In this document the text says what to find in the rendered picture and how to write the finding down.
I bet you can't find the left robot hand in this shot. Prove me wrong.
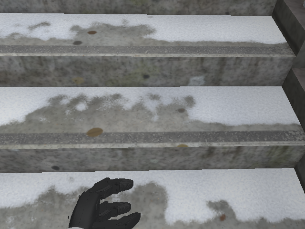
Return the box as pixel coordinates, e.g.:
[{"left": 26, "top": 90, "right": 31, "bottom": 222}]
[{"left": 68, "top": 177, "right": 141, "bottom": 229}]

